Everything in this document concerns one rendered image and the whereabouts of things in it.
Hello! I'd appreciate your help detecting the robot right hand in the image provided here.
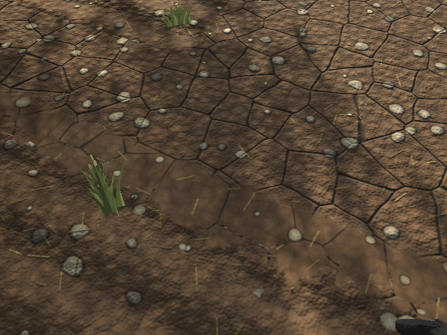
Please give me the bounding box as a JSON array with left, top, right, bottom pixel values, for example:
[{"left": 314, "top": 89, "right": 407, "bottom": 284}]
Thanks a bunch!
[{"left": 395, "top": 319, "right": 447, "bottom": 335}]

